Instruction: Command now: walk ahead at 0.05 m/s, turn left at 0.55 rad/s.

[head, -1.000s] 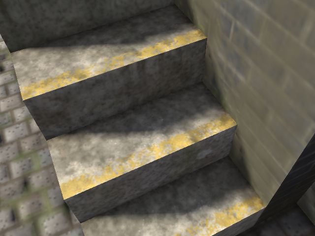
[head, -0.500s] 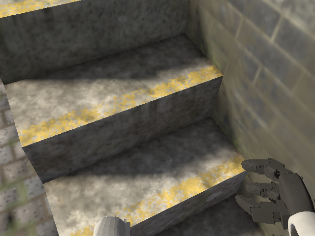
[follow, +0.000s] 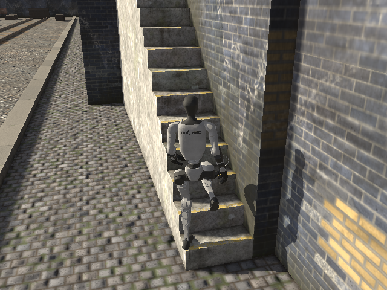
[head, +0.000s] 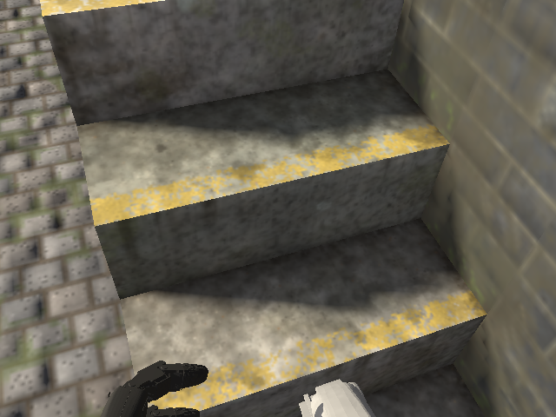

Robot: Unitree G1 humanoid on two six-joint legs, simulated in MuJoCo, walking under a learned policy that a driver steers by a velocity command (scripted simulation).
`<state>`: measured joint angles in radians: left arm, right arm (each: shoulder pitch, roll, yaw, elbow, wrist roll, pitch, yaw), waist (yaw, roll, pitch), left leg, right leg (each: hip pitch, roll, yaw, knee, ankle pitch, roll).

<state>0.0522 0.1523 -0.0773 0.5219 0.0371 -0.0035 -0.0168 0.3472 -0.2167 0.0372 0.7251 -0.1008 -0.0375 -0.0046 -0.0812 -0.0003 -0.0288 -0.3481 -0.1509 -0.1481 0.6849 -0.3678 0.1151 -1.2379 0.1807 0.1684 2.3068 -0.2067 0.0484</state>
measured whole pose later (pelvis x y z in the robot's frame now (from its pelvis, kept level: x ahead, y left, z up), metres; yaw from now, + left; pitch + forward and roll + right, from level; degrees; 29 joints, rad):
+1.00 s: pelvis +0.34 +0.00 +0.21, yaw +16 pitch +4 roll +2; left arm 0.21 0.29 0.05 0.90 -0.01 -0.09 -0.02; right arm 0.23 -0.24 -0.01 0.81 -0.02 -0.09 0.00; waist -0.05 -0.05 -0.08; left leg -0.14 -0.02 0.11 0.43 -0.34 0.03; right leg -0.45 0.04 0.05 1.26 -0.40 -0.10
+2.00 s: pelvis +0.57 -0.02 +0.55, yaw +16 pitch +0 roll +7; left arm 0.38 0.21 0.05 0.71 -0.02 -0.03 0.13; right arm -0.01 -0.12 0.01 0.65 -0.09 -0.10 -0.01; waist 0.17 0.01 0.04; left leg -0.44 0.01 0.22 0.98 -0.67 -0.03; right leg -0.78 -0.05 0.12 1.78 -0.77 -0.01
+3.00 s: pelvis +0.45 -0.11 +0.39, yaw +19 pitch -1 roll +6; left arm 0.20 0.18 0.00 0.61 0.01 0.07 0.01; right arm 0.25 -0.25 -0.04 0.74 -0.08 -0.06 -0.02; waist 0.08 -0.02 -0.10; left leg -0.26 0.02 0.17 0.73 -0.54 0.00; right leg -0.61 -0.03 0.11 1.40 -0.52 -0.04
